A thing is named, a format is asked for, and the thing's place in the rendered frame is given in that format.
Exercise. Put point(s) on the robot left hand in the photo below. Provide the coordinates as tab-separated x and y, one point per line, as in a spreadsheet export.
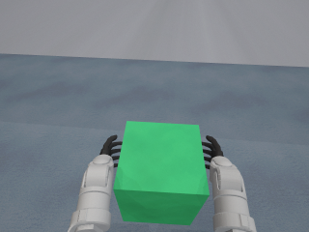
107	148

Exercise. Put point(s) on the robot right hand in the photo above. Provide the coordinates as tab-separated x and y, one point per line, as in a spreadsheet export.
214	152

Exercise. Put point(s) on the robot left forearm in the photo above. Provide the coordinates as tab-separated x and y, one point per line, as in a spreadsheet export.
93	206

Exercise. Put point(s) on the carton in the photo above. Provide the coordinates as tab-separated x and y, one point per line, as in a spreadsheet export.
161	175

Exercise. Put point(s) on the robot right forearm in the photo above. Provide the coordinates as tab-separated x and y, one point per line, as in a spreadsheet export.
231	213

